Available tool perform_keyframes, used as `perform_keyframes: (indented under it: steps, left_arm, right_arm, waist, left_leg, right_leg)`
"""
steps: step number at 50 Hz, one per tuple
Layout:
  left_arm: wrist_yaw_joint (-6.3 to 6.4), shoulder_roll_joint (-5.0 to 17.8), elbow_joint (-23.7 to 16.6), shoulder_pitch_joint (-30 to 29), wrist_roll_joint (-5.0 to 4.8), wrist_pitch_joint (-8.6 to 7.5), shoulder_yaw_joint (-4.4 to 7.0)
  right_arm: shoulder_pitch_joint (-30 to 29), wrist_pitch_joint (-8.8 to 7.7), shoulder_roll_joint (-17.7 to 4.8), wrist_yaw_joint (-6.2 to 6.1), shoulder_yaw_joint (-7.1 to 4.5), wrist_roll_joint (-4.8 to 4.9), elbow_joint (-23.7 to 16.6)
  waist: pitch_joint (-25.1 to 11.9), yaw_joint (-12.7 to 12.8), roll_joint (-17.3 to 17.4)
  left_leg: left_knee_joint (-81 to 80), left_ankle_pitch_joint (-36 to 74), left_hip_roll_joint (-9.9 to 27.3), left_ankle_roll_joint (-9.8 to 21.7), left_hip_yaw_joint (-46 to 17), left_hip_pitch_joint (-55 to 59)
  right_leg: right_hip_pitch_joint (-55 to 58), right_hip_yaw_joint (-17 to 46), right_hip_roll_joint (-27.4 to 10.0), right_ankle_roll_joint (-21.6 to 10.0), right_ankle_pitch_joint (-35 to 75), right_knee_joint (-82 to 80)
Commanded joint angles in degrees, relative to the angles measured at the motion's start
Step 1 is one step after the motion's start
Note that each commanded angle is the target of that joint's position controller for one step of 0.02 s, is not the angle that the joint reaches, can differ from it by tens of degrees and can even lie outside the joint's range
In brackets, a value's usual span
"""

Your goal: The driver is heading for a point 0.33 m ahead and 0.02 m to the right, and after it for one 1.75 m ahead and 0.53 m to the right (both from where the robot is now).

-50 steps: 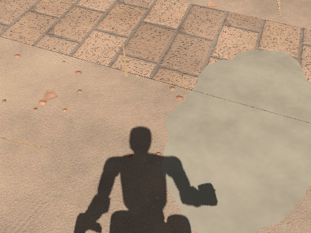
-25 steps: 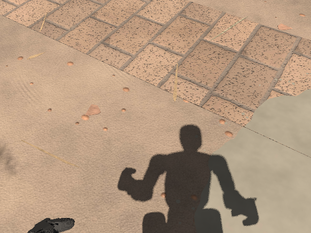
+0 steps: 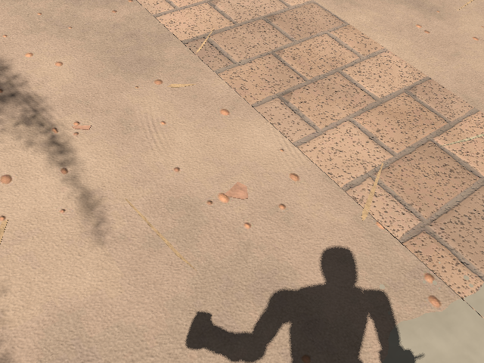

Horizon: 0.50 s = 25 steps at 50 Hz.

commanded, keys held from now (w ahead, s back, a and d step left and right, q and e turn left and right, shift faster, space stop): w+q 0.18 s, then w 0.04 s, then no key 0.02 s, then e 0.76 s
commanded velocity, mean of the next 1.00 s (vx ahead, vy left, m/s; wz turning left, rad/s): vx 0.18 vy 0.00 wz -0.07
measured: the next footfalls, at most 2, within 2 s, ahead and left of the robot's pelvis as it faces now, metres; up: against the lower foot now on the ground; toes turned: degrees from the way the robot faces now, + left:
right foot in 0.30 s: +0.27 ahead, -0.13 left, +0.00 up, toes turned +10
left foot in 0.72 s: +0.34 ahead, +0.10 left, +0.00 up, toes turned -6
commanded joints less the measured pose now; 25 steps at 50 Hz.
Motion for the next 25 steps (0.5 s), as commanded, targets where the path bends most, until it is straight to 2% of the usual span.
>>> perform_keyframes:
  steps: [1, 4, 7, 9, 11, 13, 14, 15, 16, 17, 18, 19, 20, 21, 22, 24, 25]
  left_arm:
    - [-0.52, 3.42, -4.32, -6.3, 0.1, -2.19, 0.8]
    - [-0.92, 2.47, -4.84, -9.15, -0.25, -2.64, 0.22]
    - [-1.52, 2.17, -6.06, -12.8, -0.79, -3.16, -0.32]
    - [-1.94, 2.41, -6.8, -14.32, -1.04, -3.67, -0.55]
    - [-2.39, 3.1, -6.54, -13.17, -1.09, -4.24, -0.6]
    - [-2.47, 4.22, -5.77, -9.9, -0.44, -4.77, -0.26]
    - [-2.32, 4.48, -4.62, -6.59, 0.27, -4.98, -0.05]
    - [-2.02, 5.6, -3.77, -2.84, 1.22, -5.15, 0.32]
    - [-1.87, 8.57, -3.28, 3.95, 2.19, -5.24, 0.66]
    - [-1.85, 13.21, -0.77, 10.6, 2.42, -4.19, 2.06]
    - [-2.46, 8.81, 0.42, 11.73, -0.35, -3.63, 0.89]
    - [-2.45, 6.56, -0.39, 7.88, -1.26, -3.16, -0.06]
    - [-2.33, 5.04, -1.34, 4.56, -0.76, -2.61, -0.78]
    - [-2.22, 3.61, -1.59, 2.06, -0.75, -2.18, -1.41]
    - [-1.87, 3.39, -1.56, 1.14, -0.49, -2.04, -1.65]
    - [-1.35, 6.42, -1.1, 1.0, -0.14, -1.27, -0.67]
    - [-1.0, 7.88, -1.02, 1.28, -0.11, -0.83, -0.15]
  right_arm:
    - [-0.6, -2.02, -9.56, -0.83, -2.5, 0.12, -3.91]
    - [1.67, -2.17, -10.46, -1.08, -2.91, 0.58, -2.93]
    - [3.58, -1.88, -11.48, -1.11, -3.39, 1.24, -1.91]
    - [4.21, -1.54, -11.67, -1.06, -3.49, 1.56, -1.44]
    - [3.94, -1.34, -11.16, -0.93, -3.29, 1.48, -1.07]
    - [2.95, -0.81, -10.58, -0.97, -3.07, 1.02, -0.73]
    - [2.2, -0.56, -9.56, -1.09, -2.7, 1.03, -0.77]
    - [1.82, -0.61, -8.08, -1.18, -2.19, 0.8, -1.02]
    - [0.83, -0.79, -6.02, -1.35, -1.28, -0.45, -2.45]
    - [7.37, -1.26, -3.94, -1.45, -0.51, -0.1, -2.44]
    - [8.74, -1.78, -7.25, -1.39, -1.03, -0.42, -1.5]
    - [4.41, -1.73, -10.27, -1.05, -1.96, 0.26, -1.49]
    - [0.25, -1.65, -10.11, -1.02, -1.81, 0.0, -2.03]
    - [-2.98, -1.55, -9.38, -1.03, -1.77, -0.86, -3.04]
    - [-4.12, -1.5, -8.41, -1.14, -1.7, -1.29, -3.77]
    - [-4.26, -1.31, -5.5, -1.43, -0.96, -0.79, -4.19]
    - [-4.78, -1.19, -5.15, -1.71, -0.84, -0.58, -4.42]
  waist:
    - [0.66, 0.11, 8.95]
    - [1.88, -1.2, 10.27]
    - [3.57, -2.87, 10.76]
    - [4.15, -3.53, 10.4]
    - [3.5, -3.28, 10.92]
    - [2.47, -1.78, 12.67]
    - [0.71, -0.14, 12.56]
    - [-2.9, 1.58, 11.73]
    - [-11.07, 4.33, 6.27]
    - [-18.31, 3.37, -11.58]
    - [-17.48, 3.27, -13.57]
    - [-10.31, 3.12, -7.48]
    - [-7.24, 2.77, -3.34]
    - [-3.74, 2.1, -1.23]
    - [-3.45, 1.08, -1.71]
    - [-3.49, 0.29, -4.86]
    - [-4.24, 0.3, -5.55]
  left_leg:
    - [-14.7, -5.31, 11.19, 7.89, -15.96, 7.89]
    - [-14.25, -2.23, 10.09, 7.67, -14.42, 7.07]
    - [-13.02, -1.81, 10.28, 8.33, -15.69, 6.34]
    - [-11.55, -1.75, 10.61, 8.67, -17.36, 6.06]
    - [-10.05, 0.3, 11.14, 8.34, -18.24, 6.27]
    - [-5.76, 12.46, 11.11, 6.9, -18.13, 8.32]
    - [-1.91, 20.08, 9.7, 5.5, -16.65, 9.24]
    - [4.36, 28.96, 6.91, 3.31, -14.06, 8.95]
    - [16.63, 23.77, 3.98, 0.65, -11.07, 2.78]
    - [36.73, -1.63, -4.5, -4.24, -5.43, -15.98]
    - [45.94, -22.74, -5.11, -5.87, -6.04, -22.31]
    - [49.57, -19.82, -1.69, -6.29, -5.52, -24.98]
    - [48.56, -16.75, 0.45, -6.63, -3.13, -24.61]
    - [44.25, -14.41, 1.89, -7.09, -1.89, -24.14]
    - [39.58, -12.16, 3.26, -7.15, -1.81, -21.1]
    - [30.85, -11.96, 1.87, -7.88, 0.42, -16.43]
    - [27.67, -12.01, 1.08, -8.23, 0.97, -15.07]
  right_leg:
    - [-8.98, 1.98, -0.29, 1.06, 8.95, -5.11]
    - [-5.58, 2.2, 0.94, 2.13, 11.66, -14.08]
    - [-3.07, 2.56, 1.58, 2.77, 10.56, -20.65]
    - [-1.07, 2.58, 1.88, 2.59, 8.92, -23.65]
    - [3.13, 2.03, 1.84, 1.89, 8.33, -25.81]
    - [7.39, 0.31, 2.51, 0.18, 7.59, -27.91]
    - [12.01, -1.18, 3.17, -1.25, 10.16, -30.92]
    - [19.51, -0.37, 1.72, -3.3, 14.5, -32.25]
    - [33.56, 7.4, -6.6, -7.27, 28.97, -28.19]
    - [52.24, 25.15, -17.73, -18.24, 37.96, -26.66]
    - [50.57, 34.27, -21.19, -20.84, 36.3, -31.91]
    - [44.25, 28.0, -18.91, -18.79, 33.37, -32.32]
    - [39.03, 22.06, -15.83, -16.89, 35.43, -32.5]
    - [33.35, 18.29, -13.36, -15.94, 39.48, -33.19]
    - [29.94, 16.33, -11.54, -14.91, 40.85, -33.83]
    - [25.9, 14.21, -9.24, -14.84, 42.8, -34.62]
    - [25.18, 14.43, -9.38, -15.29, 43.16, -34.65]
Over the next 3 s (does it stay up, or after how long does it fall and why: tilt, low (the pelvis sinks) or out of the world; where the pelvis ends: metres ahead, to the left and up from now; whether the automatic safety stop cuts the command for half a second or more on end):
stays up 0.97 -0.44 0.00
